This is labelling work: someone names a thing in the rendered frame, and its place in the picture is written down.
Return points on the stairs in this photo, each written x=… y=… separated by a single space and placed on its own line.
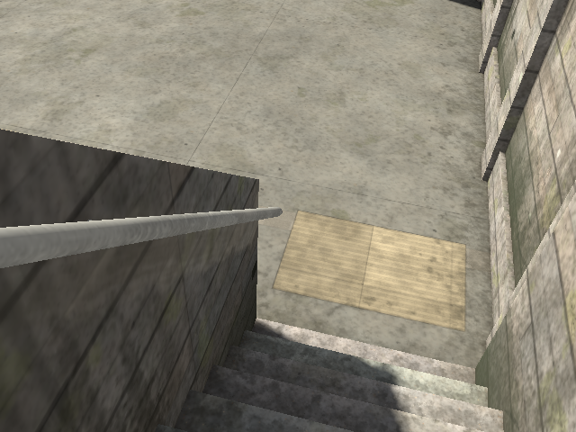
x=287 y=379

